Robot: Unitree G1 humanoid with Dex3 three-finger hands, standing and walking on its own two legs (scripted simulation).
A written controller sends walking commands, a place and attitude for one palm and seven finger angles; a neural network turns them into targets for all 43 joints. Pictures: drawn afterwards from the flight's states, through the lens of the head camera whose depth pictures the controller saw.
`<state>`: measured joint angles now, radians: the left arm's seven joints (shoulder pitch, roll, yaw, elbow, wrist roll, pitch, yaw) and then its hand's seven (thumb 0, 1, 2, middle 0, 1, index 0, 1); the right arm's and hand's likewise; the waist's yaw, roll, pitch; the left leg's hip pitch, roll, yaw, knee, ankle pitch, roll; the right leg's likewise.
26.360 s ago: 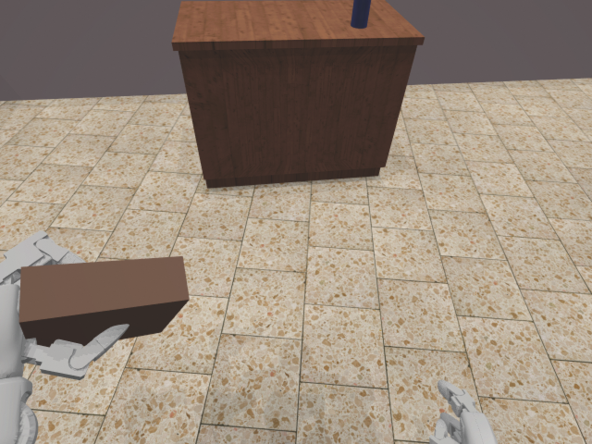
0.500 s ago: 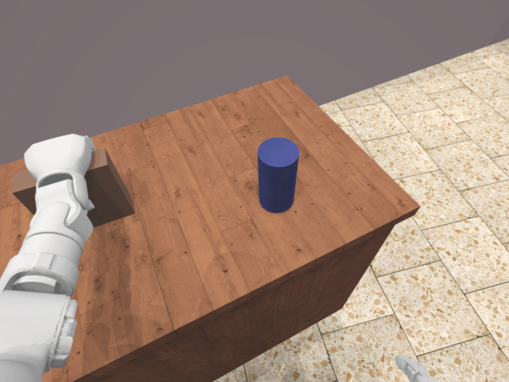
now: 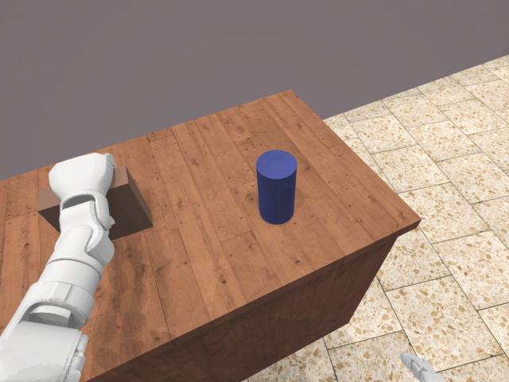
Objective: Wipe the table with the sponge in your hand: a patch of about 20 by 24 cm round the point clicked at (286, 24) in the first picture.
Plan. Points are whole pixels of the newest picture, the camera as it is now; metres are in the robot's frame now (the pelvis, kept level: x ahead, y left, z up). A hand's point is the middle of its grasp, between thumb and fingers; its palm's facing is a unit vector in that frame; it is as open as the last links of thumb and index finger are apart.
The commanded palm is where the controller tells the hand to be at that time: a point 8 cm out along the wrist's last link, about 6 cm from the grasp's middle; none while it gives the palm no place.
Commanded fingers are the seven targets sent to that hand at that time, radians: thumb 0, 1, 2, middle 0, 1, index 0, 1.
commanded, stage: wipe back along the middle lane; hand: left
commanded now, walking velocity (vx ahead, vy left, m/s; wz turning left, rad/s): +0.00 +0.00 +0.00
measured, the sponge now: (106, 217) +0.38 +0.30 +0.03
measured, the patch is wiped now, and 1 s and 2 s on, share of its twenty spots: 0.55 0.70 0.90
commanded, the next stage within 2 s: slide across to the third lane in 1.26 s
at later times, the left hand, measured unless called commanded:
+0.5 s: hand (101, 216) +0.34 +0.28 +0.08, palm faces +0.03 -0.02 -1.00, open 9.0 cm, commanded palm +0.31 +0.25 +0.11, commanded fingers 0.00 0.10 1.30 -1.20 -1.60 -1.20 -1.60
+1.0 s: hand (109, 239) +0.30 +0.25 +0.08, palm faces +0.07 -0.04 -1.00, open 8.9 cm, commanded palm +0.26 +0.22 +0.11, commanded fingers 0.00 0.10 1.30 -1.20 -1.60 -1.20 -1.60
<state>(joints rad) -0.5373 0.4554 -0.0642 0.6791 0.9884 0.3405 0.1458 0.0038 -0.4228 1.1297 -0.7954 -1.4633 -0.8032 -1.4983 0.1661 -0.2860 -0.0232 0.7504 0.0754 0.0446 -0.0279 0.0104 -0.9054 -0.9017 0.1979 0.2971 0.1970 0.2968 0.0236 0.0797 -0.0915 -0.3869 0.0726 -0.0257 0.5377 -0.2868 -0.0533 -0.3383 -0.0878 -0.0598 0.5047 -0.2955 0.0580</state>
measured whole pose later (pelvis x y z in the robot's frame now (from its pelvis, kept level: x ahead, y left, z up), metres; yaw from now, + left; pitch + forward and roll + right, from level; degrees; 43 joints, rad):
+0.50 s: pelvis +0.00 +0.00 +0.00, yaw +1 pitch +5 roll +0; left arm -0.35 0.38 -0.15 0.39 0.98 0.46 0.13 0.04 -0.40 1.11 -0.76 -1.50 -0.80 -1.49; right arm 0.07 -0.26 0.01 0.69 0.08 0.04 -0.02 0.01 -0.90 -0.90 0.20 0.30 0.20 0.30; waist 0.07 0.08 -0.10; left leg -0.33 0.06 -0.03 0.54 -0.30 -0.05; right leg -0.28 -0.10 -0.06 0.52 -0.32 0.06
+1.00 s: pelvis +0.00 -0.01 +0.00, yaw +1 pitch +3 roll +0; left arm -0.18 0.34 -0.22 0.16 1.00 0.54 0.11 0.05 -0.40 1.10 -0.75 -1.50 -0.81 -1.48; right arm 0.04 -0.26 0.02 0.67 0.08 0.03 0.00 0.01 -0.90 -0.90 0.20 0.30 0.20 0.30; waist 0.10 0.09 -0.10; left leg -0.30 0.07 -0.04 0.56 -0.31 -0.07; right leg -0.26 -0.10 -0.07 0.57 -0.35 0.05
